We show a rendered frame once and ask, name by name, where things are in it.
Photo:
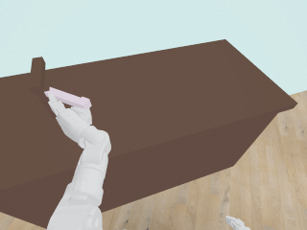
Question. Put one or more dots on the left robot hand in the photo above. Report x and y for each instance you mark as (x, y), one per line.
(72, 120)

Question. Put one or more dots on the counter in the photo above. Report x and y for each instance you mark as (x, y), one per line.
(172, 116)

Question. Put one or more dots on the tap lever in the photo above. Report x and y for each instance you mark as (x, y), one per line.
(81, 102)

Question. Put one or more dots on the right robot hand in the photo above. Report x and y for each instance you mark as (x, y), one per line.
(236, 223)

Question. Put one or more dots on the robot left forearm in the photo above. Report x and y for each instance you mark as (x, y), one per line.
(86, 187)

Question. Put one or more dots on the left robot upper arm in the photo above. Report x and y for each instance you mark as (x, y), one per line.
(77, 217)

